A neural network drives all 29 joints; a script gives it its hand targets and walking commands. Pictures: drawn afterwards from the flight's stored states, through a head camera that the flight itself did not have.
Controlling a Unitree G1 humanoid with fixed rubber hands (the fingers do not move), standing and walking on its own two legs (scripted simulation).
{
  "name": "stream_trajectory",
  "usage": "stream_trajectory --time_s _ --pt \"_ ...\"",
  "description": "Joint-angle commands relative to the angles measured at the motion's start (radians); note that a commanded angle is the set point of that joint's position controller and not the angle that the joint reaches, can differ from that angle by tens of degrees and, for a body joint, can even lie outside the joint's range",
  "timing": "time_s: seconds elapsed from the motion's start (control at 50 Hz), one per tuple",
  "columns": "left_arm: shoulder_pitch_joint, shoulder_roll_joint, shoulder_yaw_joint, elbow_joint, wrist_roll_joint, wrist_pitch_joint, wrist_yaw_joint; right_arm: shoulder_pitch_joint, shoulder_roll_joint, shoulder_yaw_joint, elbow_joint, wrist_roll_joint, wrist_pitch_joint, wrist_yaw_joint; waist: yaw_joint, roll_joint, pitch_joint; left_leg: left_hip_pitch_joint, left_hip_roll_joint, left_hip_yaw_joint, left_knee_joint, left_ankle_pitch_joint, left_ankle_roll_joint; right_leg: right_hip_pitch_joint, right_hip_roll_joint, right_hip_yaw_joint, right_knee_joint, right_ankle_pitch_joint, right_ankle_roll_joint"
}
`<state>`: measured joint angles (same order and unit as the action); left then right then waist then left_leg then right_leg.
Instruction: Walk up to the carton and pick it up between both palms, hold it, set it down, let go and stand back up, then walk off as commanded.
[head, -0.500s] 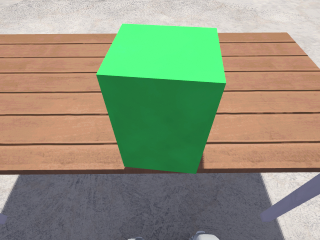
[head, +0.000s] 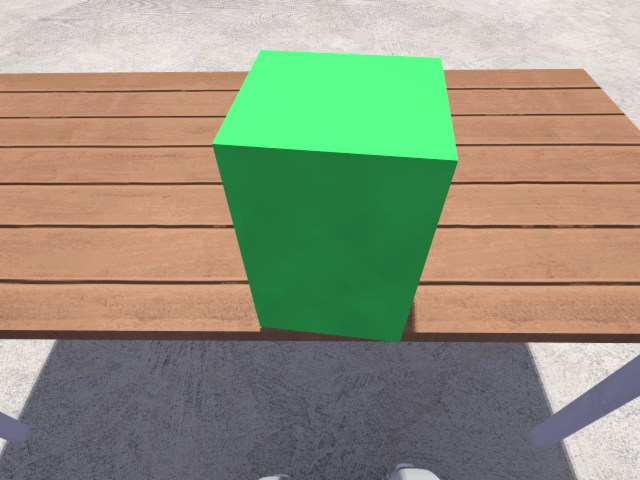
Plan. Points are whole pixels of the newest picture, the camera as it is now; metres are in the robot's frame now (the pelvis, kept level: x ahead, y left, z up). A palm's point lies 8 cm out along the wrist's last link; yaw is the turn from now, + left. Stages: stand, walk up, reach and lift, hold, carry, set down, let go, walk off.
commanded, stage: walk up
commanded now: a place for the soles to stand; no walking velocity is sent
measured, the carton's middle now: (337, 211) +0.40 +0.00 +0.15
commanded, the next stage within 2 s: reach and lift in 0.26 s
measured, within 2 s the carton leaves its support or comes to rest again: neither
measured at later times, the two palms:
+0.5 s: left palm out of the picture +0.15 +0.26 -0.10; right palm out of the picture +0.13 -0.31 -0.10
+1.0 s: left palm (119, 471) +0.17 +0.26 -0.04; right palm out of the picture +0.09 -0.27 -0.04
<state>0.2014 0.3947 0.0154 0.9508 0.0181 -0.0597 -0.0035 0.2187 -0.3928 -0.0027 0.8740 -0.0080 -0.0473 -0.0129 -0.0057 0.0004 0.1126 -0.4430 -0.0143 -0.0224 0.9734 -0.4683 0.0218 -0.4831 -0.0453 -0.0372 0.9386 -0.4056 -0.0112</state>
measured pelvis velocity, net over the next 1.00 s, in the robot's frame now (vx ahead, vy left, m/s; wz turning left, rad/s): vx -0.02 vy -0.01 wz -0.01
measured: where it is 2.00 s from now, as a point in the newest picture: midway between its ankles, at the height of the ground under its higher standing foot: outside the picture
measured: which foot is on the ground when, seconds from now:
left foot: down 0.00-1.00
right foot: down 0.00-1.00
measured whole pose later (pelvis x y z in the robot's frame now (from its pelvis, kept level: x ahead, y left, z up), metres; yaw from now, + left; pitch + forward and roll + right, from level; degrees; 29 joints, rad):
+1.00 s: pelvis -0.02 -0.01 +0.02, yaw -1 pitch -4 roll +0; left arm 0.13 0.38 0.02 0.31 0.00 0.41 0.01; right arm 0.36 -0.25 0.00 0.47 -0.02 -0.10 -0.06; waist -0.01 -0.05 0.15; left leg -0.36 0.01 -0.02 0.79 -0.35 0.00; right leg -0.40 -0.02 -0.04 0.74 -0.27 -0.01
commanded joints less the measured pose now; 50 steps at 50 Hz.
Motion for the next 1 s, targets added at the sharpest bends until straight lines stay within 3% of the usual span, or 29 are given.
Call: stream_trajectory --time_s 0.0,0.02,0.04,0.06,0.08,0.1,0.12,0.14,0.16,0.18,0.2,0.22,0.24,0.26,0.28,0.3,0.36,0.46,0.56,0.68,0.76,0.84,0.9,0.98 --pt "-0.072 0.194 0.068 -0.066 -0.017 0.005 0.01 0.142 -0.347 -0.12 0.039 -0.013 -0.042 -0.005 -0.064 0.213 -0.099 0.266 0.291 -0.638 -0.632 -0.246 0.187 -0.274 0.051 0.024 0.074 -0.168 -0.012" --pt "-0.096 0.221 0.078 -0.068 -0.013 0.005 0.015 0.132 -0.361 -0.122 0.033 -0.016 -0.046 -0.012 -0.07 0.145 -0.075 0.262 0.327 -0.697 -0.627 -0.129 0.226 -0.289 0.034 0.08 0.1 -0.187 -0.006" --pt "-0.09 0.227 0.079 -0.064 -0.014 -0.001 0.013 0.095 -0.357 -0.118 0.022 -0.016 -0.048 -0.018 -0.047 0.13 -0.096 0.273 0.322 -0.651 -0.571 0.025 0.243 -0.253 0.017 0.077 0.085 -0.194 -0.008" --pt "-0.067 0.229 0.08 -0.058 -0.017 -0.011 0.012 0.059 -0.345 -0.111 0.011 -0.017 -0.047 -0.021 -0.033 0.151 -0.134 0.277 0.306 -0.575 -0.504 0.207 0.239 -0.189 0.006 0.061 0.037 -0.194 -0.006" --pt "-0.039 0.224 0.08 -0.052 -0.018 -0.018 0.012 0.021 -0.328 -0.103 -0.006 -0.016 -0.044 -0.021 -0.009 0.166 -0.164 0.249 0.28 -0.514 -0.453 0.337 0.218 -0.097 0.006 0.056 -0.04 -0.144 -0.01" --pt "0.013 0.218 0.079 -0.033 -0.018 -0.026 0.012 -0.018 -0.307 -0.093 -0.021 -0.011 -0.04 -0.019 0.024 0.168 -0.194 0.173 0.248 -0.418 -0.406 0.401 0.186 0.037 0.012 0.044 -0.14 -0.016 -0.017" --pt "0.05 0.224 0.083 -0.02 -0.013 -0.035 0.012 -0.052 -0.282 -0.087 -0.029 -0.005 -0.034 -0.015 0.049 0.136 -0.221 0.083 0.202 -0.317 -0.339 0.444 0.131 0.177 0.007 0.06 -0.216 0.097 -0.034" --pt "0.091 0.253 0.09 -0.013 -0.006 -0.042 0.017 -0.07 -0.244 -0.079 -0.042 0.001 -0.03 -0.012 0.069 0.059 -0.235 -0.053 0.143 -0.223 -0.229 0.412 0.074 0.305 -0.046 0.162 -0.267 0.17 -0.068" --pt "0.131 0.302 0.105 -0.004 -0.006 -0.046 0.021 -0.077 -0.208 -0.072 -0.054 0.006 -0.024 -0.011 0.081 -0.038 -0.235 -0.141 0.047 -0.088 -0.058 0.304 0.018 0.369 -0.151 0.359 -0.354 0.158 -0.145" --pt "0.124 0.332 0.114 -0.012 -0.016 -0.042 0.019 -0.053 -0.211 -0.072 -0.051 0.008 -0.018 -0.015 0.066 -0.095 -0.228 -0.167 0.035 -0.014 0.011 0.106 0.007 0.36 -0.256 0.485 -0.402 0.147 -0.228" --pt "0.09 0.34 0.112 -0.024 -0.017 -0.036 0.019 -0.038 -0.227 -0.078 -0.044 0.004 -0.016 -0.016 0.054 -0.103 -0.191 -0.195 0.03 0.006 0.021 -0.129 0.014 0.324 -0.31 0.539 -0.431 0.086 -0.271" --pt "0.075 0.338 0.112 -0.031 -0.015 -0.032 0.019 -0.037 -0.242 -0.082 -0.039 0.0 -0.018 -0.012 0.049 -0.103 -0.176 -0.195 0.03 -0.008 0.006 -0.199 0.021 0.299 -0.32 0.564 -0.446 0.019 -0.287" --pt "0.04 0.336 0.107 -0.038 -0.01 -0.026 0.02 -0.015 -0.244 -0.085 -0.027 0.002 -0.021 -0.009 0.03 -0.101 -0.155 -0.151 0.045 0.0 -0.046 -0.158 0.027 0.238 -0.305 0.526 -0.448 -0.031 -0.267" --pt "-0.311 0.282 0.176 -0.389 0.005 0.216 0.054 -0.366 -0.034 -0.154 0.183 -0.176 -0.149 0.011 -0.048 0.048 -0.06 -0.273 0.065 0.097 -0.165 -0.148 -0.073 -0.109 0.003 -0.011 -0.137 -0.313 -0.049" --pt "-0.552 0.17 0.079 -0.431 0.007 0.345 0.072 -0.41 -0.143 -0.182 0.155 -0.164 -0.186 0.051 -0.073 0.117 -0.013 -0.386 0.15 0.047 -0.251 -0.272 0.007 0.031 0.072 -0.091 0.02 -0.21 -0.052" --pt "-0.536 0.13 0.055 -0.448 0.029 0.417 0.076 -0.4 -0.183 -0.193 0.133 -0.165 -0.195 0.062 -0.065 0.151 0.002 -0.483 0.185 0.036 -0.283 -0.303 0.03 0.179 0.097 -0.123 0.084 -0.123 -0.043" --pt "-0.447 0.11 0.095 -0.53 0.04 0.485 0.061 -0.319 -0.212 -0.225 0.142 -0.114 -0.176 0.069 -0.028 0.141 -0.101 -0.453 0.203 0.063 -0.305 -0.199 0.029 0.312 0.086 -0.114 0.074 0.005 -0.038" --pt "-0.293 0.137 0.165 -0.559 0.067 0.509 0.032 -0.223 -0.15 -0.202 0.025 -0.068 -0.151 0.035 -0.008 -0.028 -0.133 -0.262 0.116 0.105 -0.296 -0.068 0.019 0.333 0.054 -0.012 -0.106 0.111 -0.028" --pt "-0.196 0.188 0.207 -0.64 0.058 0.492 0.023 -0.132 -0.067 -0.167 -0.186 -0.028 -0.174 -0.014 0.02 -0.132 -0.205 -0.047 0.039 0.121 -0.272 0.143 -0.006 0.32 0.018 0.064 -0.247 0.2 0.003" --pt "-0.125 0.183 0.205 -0.747 0.037 0.46 0.026 -0.024 -0.017 -0.135 -0.394 0.0 -0.167 -0.049 0.039 -0.122 -0.261 0.023 0.025 0.122 -0.322 0.242 -0.019 0.417 0.013 0.09 -0.308 0.309 0.033" --pt "-0.076 0.179 0.183 -0.793 0.001 0.439 0.021 0.028 0.015 -0.133 -0.538 0.009 -0.151 -0.067 0.051 -0.126 -0.283 0.067 0.022 0.134 -0.374 0.247 -0.02 0.452 0.017 0.102 -0.366 0.286 0.042" --pt "-0.057 0.182 0.168 -0.818 -0.026 0.424 0.015 0.063 0.052 -0.124 -0.637 0.006 -0.128 -0.07 0.059 -0.115 -0.241 0.08 0.026 0.149 -0.448 0.188 -0.009 0.449 0.014 0.108 -0.431 0.158 0.033" --pt "-0.063 0.186 0.155 -0.876 -0.048 0.423 0.009 0.116 0.086 -0.104 -0.723 0.023 -0.104 -0.081 0.054 -0.155 -0.227 0.259 0.001 0.141 -0.427 0.188 -0.017 0.261 -0.05 0.132 -0.527 -0.013 -0.015" --pt "-0.069 0.165 0.132 -0.961 -0.071 0.443 0.015 0.149 0.117 -0.085 -0.798 0.055 -0.052 -0.081 0.035 -0.099 -0.2 0.432 0.003 0.111 -0.45 0.133 -0.021 0.095 -0.082 0.113 -0.585 -0.087 -0.069"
